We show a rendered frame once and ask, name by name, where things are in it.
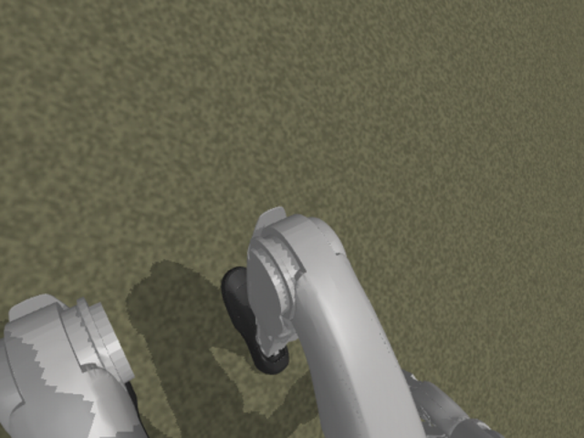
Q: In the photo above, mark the right robot arm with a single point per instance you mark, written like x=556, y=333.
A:
x=474, y=428

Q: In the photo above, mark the right robot hand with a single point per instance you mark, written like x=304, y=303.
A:
x=440, y=412

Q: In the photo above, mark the right robot foot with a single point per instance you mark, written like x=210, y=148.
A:
x=234, y=292

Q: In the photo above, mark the left robot foot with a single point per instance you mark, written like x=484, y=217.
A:
x=134, y=400

